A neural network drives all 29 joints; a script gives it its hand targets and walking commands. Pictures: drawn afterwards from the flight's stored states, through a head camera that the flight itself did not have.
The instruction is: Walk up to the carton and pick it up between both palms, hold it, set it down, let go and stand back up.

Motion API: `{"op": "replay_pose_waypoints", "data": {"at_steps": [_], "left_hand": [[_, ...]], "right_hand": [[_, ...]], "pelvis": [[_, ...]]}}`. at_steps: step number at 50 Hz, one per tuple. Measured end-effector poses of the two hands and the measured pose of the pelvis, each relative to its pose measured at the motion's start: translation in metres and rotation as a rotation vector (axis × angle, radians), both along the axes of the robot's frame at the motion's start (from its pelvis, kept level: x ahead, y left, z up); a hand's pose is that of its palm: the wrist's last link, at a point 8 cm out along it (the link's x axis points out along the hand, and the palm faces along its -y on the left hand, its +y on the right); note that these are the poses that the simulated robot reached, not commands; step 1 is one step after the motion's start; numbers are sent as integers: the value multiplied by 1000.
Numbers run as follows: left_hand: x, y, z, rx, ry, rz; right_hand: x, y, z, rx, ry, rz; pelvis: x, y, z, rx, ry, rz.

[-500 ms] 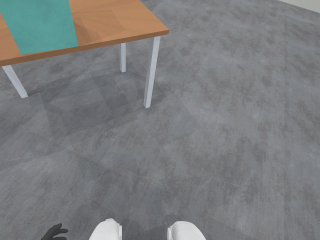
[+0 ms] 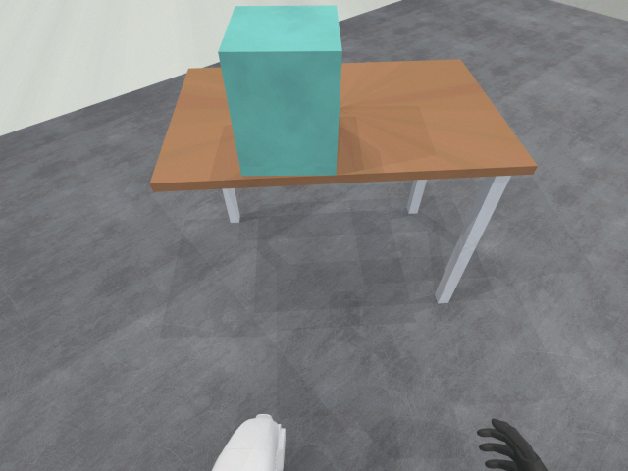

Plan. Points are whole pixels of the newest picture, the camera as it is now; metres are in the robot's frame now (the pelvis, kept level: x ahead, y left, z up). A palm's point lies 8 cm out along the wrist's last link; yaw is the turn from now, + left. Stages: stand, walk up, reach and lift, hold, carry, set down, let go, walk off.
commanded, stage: walk up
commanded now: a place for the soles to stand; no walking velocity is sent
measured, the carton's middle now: (287, 93) +0.83 +0.10 +0.05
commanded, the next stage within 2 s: none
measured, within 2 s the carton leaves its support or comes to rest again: neither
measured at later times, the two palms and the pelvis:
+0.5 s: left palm (133, 370) +0.27 +0.31 -0.12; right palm (468, 420) +0.21 -0.20 -0.11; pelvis +0.19 +0.05 -0.01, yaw +7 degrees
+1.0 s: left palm (120, 367) +0.27 +0.33 -0.13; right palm (394, 276) +0.46 -0.13 -0.12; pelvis +0.29 +0.07 -0.01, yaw +11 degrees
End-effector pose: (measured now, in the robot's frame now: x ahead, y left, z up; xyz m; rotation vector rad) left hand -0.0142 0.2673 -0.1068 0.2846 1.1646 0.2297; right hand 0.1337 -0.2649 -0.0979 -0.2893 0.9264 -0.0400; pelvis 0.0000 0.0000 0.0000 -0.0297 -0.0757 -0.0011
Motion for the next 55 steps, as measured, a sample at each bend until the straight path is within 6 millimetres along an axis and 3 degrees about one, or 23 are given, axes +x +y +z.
{"op": "replay_pose_waypoints", "data": {"at_steps": [3, 6, 8, 11, 17, 21, 26, 30, 33, 35, 40, 43, 47, 50, 55], "left_hand": [[2, 11, -9, -27, 74, 30], [21, 29, -29, -53, 117, 45], [40, 41, -45, -72, 135, 40], [83, 50, -57, -110, 107, 27], [186, 52, -42, -126, -49, -43], [239, 47, -26, -120, -112, -70], [292, 36, -12, -117, -172, -76], [329, 21, -11, -100, -228, -60], [339, 12, -13, -84, -247, -1], [334, 12, -12, -75, -237, 67], [295, 21, -2, -40, -118, 173], [274, 34, -1, -30, -39, 201], [272, 57, -14, -40, 14, 192], [289, 65, -22, -64, 3, 183], [324, 61, -27, -106, -52, 146]], "right_hand": [[50, 30, 6, 7, -24, 64], [89, 61, -3, -4, -28, 103], [101, 77, -16, -14, -11, 90], [95, 90, -30, -17, 55, 21], [64, 79, -20, -61, 184, -85], [61, 68, -13, -71, 214, -119], [83, 59, -15, -56, 226, -131], [125, 49, -33, -24, 221, -103], [165, 49, -48, -3, 222, -37], [193, 53, -50, -2, 217, 18], [275, 77, -37, 9, 130, 131], [310, 99, -29, 24, 80, 168], [331, 126, -28, 36, 46, 168], [329, 138, -25, 40, 49, 138], [328, 139, -17, 22, 61, 102]], "pelvis": [[26, 13, -1, -4, 16, 39], [57, 34, -15, -12, 31, 68], [73, 46, -25, 9, 30, 103], [92, 56, -32, 12, 23, 131], [128, 61, -18, 41, 20, 143], [157, 61, -10, 43, 25, 136], [198, 51, -6, 46, 33, 128], [235, 37, -15, 41, 29, 123], [254, 30, -23, 2, 16, 156], [264, 30, -22, 4, 14, 185], [278, 41, -9, 10, 22, 213], [284, 50, -5, 7, 26, 215], [288, 64, -12, 18, 22, 212], [290, 70, -12, 27, 20, 200], [294, 74, -9, 25, 24, 186]]}}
